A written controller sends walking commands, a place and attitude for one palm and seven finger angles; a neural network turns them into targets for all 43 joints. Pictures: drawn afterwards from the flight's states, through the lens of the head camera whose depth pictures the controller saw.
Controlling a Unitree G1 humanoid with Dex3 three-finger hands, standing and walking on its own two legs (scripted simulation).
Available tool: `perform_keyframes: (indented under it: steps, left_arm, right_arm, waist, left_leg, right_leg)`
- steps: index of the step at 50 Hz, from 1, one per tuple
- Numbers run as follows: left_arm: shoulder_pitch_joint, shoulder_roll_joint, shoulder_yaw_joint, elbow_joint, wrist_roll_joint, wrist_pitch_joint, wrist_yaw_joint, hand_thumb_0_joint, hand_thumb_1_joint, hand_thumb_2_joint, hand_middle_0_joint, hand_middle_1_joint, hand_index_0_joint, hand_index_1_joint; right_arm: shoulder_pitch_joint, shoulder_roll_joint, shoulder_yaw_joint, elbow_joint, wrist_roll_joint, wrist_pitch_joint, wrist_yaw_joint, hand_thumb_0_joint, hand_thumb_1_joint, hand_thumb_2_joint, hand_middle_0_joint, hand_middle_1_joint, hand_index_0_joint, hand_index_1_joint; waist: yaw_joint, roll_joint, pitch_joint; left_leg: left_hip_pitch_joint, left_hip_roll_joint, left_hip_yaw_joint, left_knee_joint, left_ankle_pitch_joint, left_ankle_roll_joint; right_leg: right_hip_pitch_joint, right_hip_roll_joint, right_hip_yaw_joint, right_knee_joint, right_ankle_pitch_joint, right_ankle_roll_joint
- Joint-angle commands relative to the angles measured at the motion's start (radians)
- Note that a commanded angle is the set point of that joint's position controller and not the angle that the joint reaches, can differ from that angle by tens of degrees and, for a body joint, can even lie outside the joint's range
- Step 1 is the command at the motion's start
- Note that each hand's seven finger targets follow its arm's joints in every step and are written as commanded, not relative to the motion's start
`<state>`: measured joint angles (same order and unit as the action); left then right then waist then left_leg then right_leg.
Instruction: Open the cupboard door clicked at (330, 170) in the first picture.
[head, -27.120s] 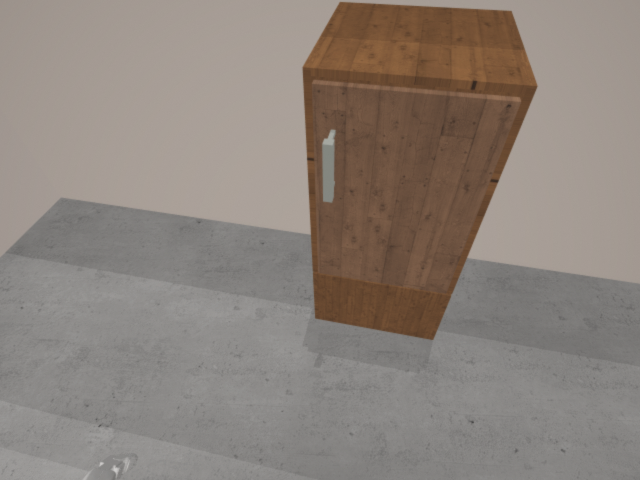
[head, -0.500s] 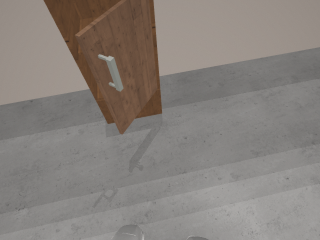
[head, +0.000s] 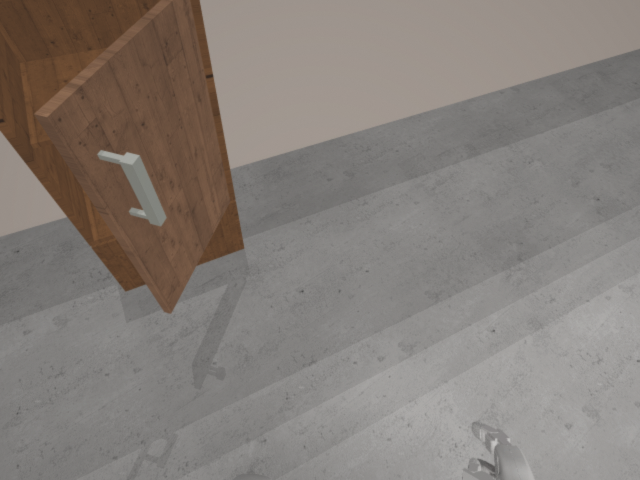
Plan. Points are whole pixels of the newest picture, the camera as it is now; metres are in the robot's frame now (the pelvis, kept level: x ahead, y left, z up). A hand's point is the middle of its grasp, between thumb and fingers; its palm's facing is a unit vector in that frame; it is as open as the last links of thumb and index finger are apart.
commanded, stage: walk to a spot facing it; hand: left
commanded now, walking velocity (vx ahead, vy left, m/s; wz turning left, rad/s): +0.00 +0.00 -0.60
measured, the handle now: (133, 189) +0.50 +0.36 -0.03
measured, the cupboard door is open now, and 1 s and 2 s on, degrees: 48 48 48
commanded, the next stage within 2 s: none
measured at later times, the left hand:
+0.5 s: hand (259, 396) +0.23 +0.11 -0.15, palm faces -0.38 -0.89 -0.26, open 7.4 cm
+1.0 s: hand (260, 382) +0.26 +0.12 -0.18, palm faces -0.47 -0.86 -0.18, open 7.4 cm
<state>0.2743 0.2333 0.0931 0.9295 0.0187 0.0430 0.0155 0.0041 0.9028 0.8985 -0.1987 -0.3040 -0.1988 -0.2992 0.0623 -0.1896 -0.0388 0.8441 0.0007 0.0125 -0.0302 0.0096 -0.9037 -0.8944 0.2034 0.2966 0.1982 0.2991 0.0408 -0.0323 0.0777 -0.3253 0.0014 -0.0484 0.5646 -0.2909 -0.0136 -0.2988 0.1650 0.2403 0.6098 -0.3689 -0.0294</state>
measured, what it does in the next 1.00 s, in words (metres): walks ahead, turning right: right foot, then left foot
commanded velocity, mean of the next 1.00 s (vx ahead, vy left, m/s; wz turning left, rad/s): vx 0.22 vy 0.00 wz -0.56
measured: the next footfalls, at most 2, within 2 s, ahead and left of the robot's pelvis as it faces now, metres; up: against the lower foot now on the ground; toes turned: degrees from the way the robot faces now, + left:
right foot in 0.44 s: +0.03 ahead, -0.12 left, +0.00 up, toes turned -23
left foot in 0.96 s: +0.35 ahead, -0.04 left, +0.00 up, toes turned -31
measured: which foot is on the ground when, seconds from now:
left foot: down 0.00-0.44, up 0.46-0.94, down 0.96-1.00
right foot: up 0.00-0.42, down 0.44-0.96, up 0.98-1.00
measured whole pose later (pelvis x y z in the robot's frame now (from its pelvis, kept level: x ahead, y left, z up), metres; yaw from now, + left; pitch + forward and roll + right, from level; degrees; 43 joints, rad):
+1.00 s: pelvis +0.21 -0.07 -0.01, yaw -36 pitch +1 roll -1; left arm 0.41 0.21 0.08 1.05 0.01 -0.01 -0.01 0.01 0.90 0.90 -0.20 -0.30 -0.20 -0.30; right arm 0.05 -0.18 -0.03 0.84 -0.03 -0.06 0.00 0.01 -0.90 -0.89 0.20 0.30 0.20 0.30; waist 0.07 -0.05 0.08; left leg -0.42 0.04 0.07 0.65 -0.24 0.02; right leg -0.18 0.07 0.13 0.88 -0.51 -0.04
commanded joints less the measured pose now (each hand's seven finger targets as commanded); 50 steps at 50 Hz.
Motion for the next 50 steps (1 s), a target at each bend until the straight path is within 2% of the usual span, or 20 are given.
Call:
perform_keyframes:
  steps: [1,3,6,16,18,20,21,22,23,24,28,37,42,44,45,46,47,48,49,50]
  left_arm:
    - [-0.024,0.115,0.024,-0.125,0.004,-0.029,-0.019,0.000,0.900,0.900,-0.200,-0.300,-0.200,-0.300]
    - [-0.034,0.109,0.031,-0.080,0.015,-0.019,-0.031,0.000,0.900,0.900,-0.200,-0.300,-0.200,-0.300]
    - [-0.035,0.078,0.016,-0.084,0.007,-0.007,-0.044,0.000,0.900,0.900,-0.200,-0.300,-0.200,-0.300]
    - [-0.225,0.057,-0.018,-0.126,0.001,-0.005,-0.060,0.000,0.900,0.900,-0.200,-0.300,-0.200,-0.300]
    - [-0.213,0.061,-0.019,-0.127,-0.001,-0.009,-0.059,0.000,0.900,0.900,-0.200,-0.300,-0.200,-0.300]
    - [-0.113,0.091,-0.010,-0.096,0.002,-0.018,-0.056,0.000,0.900,0.900,-0.200,-0.300,-0.200,-0.300]
    - [0.008,0.161,0.006,-0.061,0.009,-0.027,-0.049,0.000,0.900,0.900,-0.200,-0.300,-0.200,-0.300]
    - [0.119,0.295,0.037,-0.031,0.010,-0.037,-0.031,0.000,0.900,0.900,-0.200,-0.300,-0.200,-0.300]
    - [0.125,0.303,0.036,-0.031,-0.009,-0.035,-0.013,0.000,0.900,0.900,-0.200,-0.300,-0.200,-0.300]
    - [0.071,0.247,0.032,-0.044,-0.009,-0.037,-0.003,0.000,0.900,0.900,-0.200,-0.300,-0.200,-0.300]
    - [-0.043,0.156,0.007,-0.074,-0.006,-0.068,-0.008,0.000,0.900,0.900,-0.200,-0.300,-0.200,-0.300]
    - [0.080,0.141,0.010,-0.021,-0.003,-0.107,-0.022,0.000,0.900,0.900,-0.200,-0.300,-0.200,-0.300]
    - [0.123,0.136,0.009,0.002,0.005,-0.105,-0.011,0.000,0.900,0.900,-0.200,-0.300,-0.200,-0.300]
    - [0.111,0.140,0.012,0.008,0.008,-0.103,-0.008,0.000,0.900,0.900,-0.200,-0.300,-0.200,-0.300]
    - [0.073,0.147,0.015,0.000,0.001,-0.105,-0.009,0.000,0.900,0.900,-0.200,-0.300,-0.200,-0.300]
    - [0.044,0.135,0.018,-0.007,-0.005,-0.108,-0.009,0.000,0.900,0.900,-0.200,-0.300,-0.200,-0.300]
    - [0.068,0.089,0.015,-0.019,-0.018,-0.110,-0.018,0.000,0.900,0.900,-0.200,-0.300,-0.200,-0.300]
    - [0.098,0.041,-0.001,-0.033,-0.024,-0.116,-0.029,0.000,0.900,0.900,-0.200,-0.300,-0.200,-0.300]
    - [0.048,0.081,0.000,-0.039,-0.013,-0.114,-0.029,0.000,0.900,0.900,-0.200,-0.300,-0.200,-0.300]
    - [0.018,0.079,0.006,-0.030,-0.001,-0.111,-0.032,0.000,0.900,0.900,-0.200,-0.300,-0.200,-0.300]
  right_arm:
    - [0.151,-0.245,-0.040,-0.062,-0.032,-0.014,-0.028,0.000,-0.900,-0.900,0.200,0.300,0.200,0.300]
    - [0.142,-0.181,-0.017,-0.051,-0.034,-0.021,-0.030,0.000,-0.900,-0.900,0.200,0.300,0.200,0.300]
    - [0.191,-0.169,-0.012,-0.036,-0.028,-0.026,-0.029,0.000,-0.900,-0.900,0.200,0.300,0.200,0.300]
    - [0.324,-0.209,-0.030,0.034,-0.035,-0.020,-0.013,0.000,-0.900,-0.900,0.200,0.300,0.200,0.300]
    - [0.319,-0.226,-0.036,0.034,-0.035,-0.019,-0.009,0.000,-0.900,-0.900,0.200,0.300,0.200,0.300]
    - [0.288,-0.225,-0.036,0.027,-0.028,-0.018,-0.003,0.000,-0.900,-0.900,0.200,0.300,0.200,0.300]
    - [0.262,-0.199,-0.032,0.011,-0.015,-0.019,0.009,0.000,-0.900,-0.900,0.200,0.300,0.200,0.300]
    - [0.193,-0.116,-0.009,-0.046,-0.008,-0.019,0.019,0.000,-0.900,-0.900,0.200,0.300,0.200,0.300]
    - [0.141,-0.175,-0.018,-0.057,-0.020,-0.008,0.012,0.000,-0.900,-0.900,0.200,0.300,0.200,0.300]
    - [0.126,-0.180,-0.029,-0.051,-0.017,-0.009,0.018,0.000,-0.900,-0.900,0.200,0.300,0.200,0.300]
    - [0.140,-0.141,-0.038,0.001,-0.026,-0.005,0.032,0.000,-0.900,-0.900,0.200,0.300,0.200,0.300]
    - [-0.002,-0.116,-0.047,-0.051,-0.020,-0.034,0.041,0.000,-0.900,-0.900,0.200,0.300,0.200,0.300]
    - [-0.094,-0.091,-0.036,-0.090,-0.014,-0.055,0.043,0.000,-0.900,-0.900,0.200,0.300,0.200,0.300]
    - [-0.054,-0.094,-0.037,-0.080,-0.012,-0.064,0.039,0.000,-0.900,-0.900,0.200,0.300,0.200,0.300]
    - [0.047,-0.110,-0.041,-0.049,-0.014,-0.070,0.030,0.000,-0.900,-0.900,0.200,0.300,0.200,0.300]
    - [0.215,-0.154,-0.049,0.007,-0.018,-0.077,0.014,0.000,-0.900,-0.900,0.200,0.300,0.200,0.300]
    - [0.387,-0.267,-0.077,0.049,-0.036,-0.085,0.003,0.000,-0.900,-0.900,0.200,0.300,0.200,0.300]
    - [0.490,-0.340,-0.080,0.065,-0.040,-0.087,-0.001,0.000,-0.900,-0.900,0.200,0.300,0.200,0.300]
    - [0.424,-0.307,-0.070,0.047,-0.035,-0.071,-0.002,0.000,-0.900,-0.900,0.200,0.300,0.200,0.300]
    - [0.334,-0.237,-0.053,0.028,-0.038,-0.076,0.001,0.000,-0.900,-0.900,0.200,0.300,0.200,0.300]
  waist:
    - [-0.052,0.177,-0.100]
    - [-0.026,0.210,-0.080]
    - [-0.027,0.199,-0.126]
    - [-0.097,0.255,-0.085]
    - [-0.086,0.264,-0.100]
    - [-0.020,0.182,-0.140]
    - [0.045,0.020,-0.191]
    - [0.098,-0.321,-0.192]
    - [0.104,-0.247,-0.155]
    - [0.076,-0.166,-0.088]
    - [-0.022,-0.098,-0.009]
    - [0.000,-0.081,-0.011]
    - [0.017,-0.103,0.004]
    - [-0.011,-0.096,-0.024]
    - [-0.069,-0.081,-0.059]
    - [-0.143,-0.035,-0.145]
    - [-0.201,0.173,-0.289]
    - [-0.199,0.399,-0.372]
    - [-0.180,0.261,-0.271]
    - [-0.136,0.175,-0.156]
  left_leg:
    - [0.202,0.484,-0.361,-0.270,0.355,0.225]
    - [0.203,0.344,-0.176,-0.220,0.594,0.142]
    - [0.277,0.270,0.009,-0.170,0.759,0.090]
    - [0.287,0.319,0.112,-0.142,0.688,0.117]
    - [0.273,0.337,0.126,-0.117,0.643,0.106]
    - [0.154,0.319,0.166,0.002,0.427,0.058]
    - [-0.034,0.262,0.241,0.191,0.220,0.008]
    - [-0.357,0.083,0.285,0.503,-0.382,-0.056]
    - [-0.417,0.095,0.096,0.607,-0.392,-0.046]
    - [-0.440,0.131,0.061,0.624,-0.275,-0.040]
    - [-0.315,0.131,0.067,0.553,-0.067,-0.074]
    - [-0.401,0.095,0.051,0.389,0.057,-0.077]
    - [-0.294,0.051,0.071,0.213,0.010,-0.048]
    - [-0.145,0.021,0.089,0.099,-0.011,-0.031]
    - [0.015,-0.008,0.109,0.008,0.040,-0.020]
    - [0.300,0.013,0.096,-0.077,0.115,-0.002]
    - [0.581,0.256,-0.179,-0.113,0.041,0.070]
    - [0.661,0.516,-0.518,-0.230,0.080,0.166]
    - [0.541,0.537,-0.540,-0.264,0.048,0.215]
    - [0.384,0.483,-0.430,-0.297,0.030,0.195]
  right_leg:
    - [-0.263,-0.137,-0.142,0.505,-0.234,0.076]
    - [-0.290,-0.149,-0.155,0.610,-0.126,0.089]
    - [-0.295,-0.166,-0.214,0.620,-0.046,0.096]
    - [-0.160,-0.185,-0.335,0.204,-0.057,0.061]
    - [-0.082,-0.176,-0.344,0.099,-0.049,0.040]
    - [0.155,-0.161,-0.352,-0.103,0.075,0.008]
    - [0.399,-0.276,-0.199,-0.210,0.086,-0.044]
    - [0.529,-0.562,0.268,-0.313,0.182,-0.167]
    - [0.444,-0.591,0.308,-0.342,0.161,-0.221]
    - [0.404,-0.542,0.221,-0.351,0.077,-0.221]
    - [0.185,-0.398,0.049,-0.367,0.221,-0.164]
    - [0.294,-0.366,0.087,-0.365,0.317,-0.185]
    - [0.290,-0.368,0.116,-0.300,0.501,-0.176]
    - [0.250,-0.355,0.114,-0.237,0.583,-0.159]
    - [0.188,-0.319,0.066,-0.162,0.659,-0.137]
    - [0.062,-0.265,0.022,-0.008,0.646,-0.095]
    - [-0.137,-0.146,-0.078,0.277,0.352,-0.040]
    - [-0.312,-0.060,-0.182,0.624,-0.192,-0.001]
    - [-0.358,-0.149,-0.118,0.734,-0.165,-0.011]
    - [-0.386,-0.181,-0.148,0.790,-0.090,-0.001]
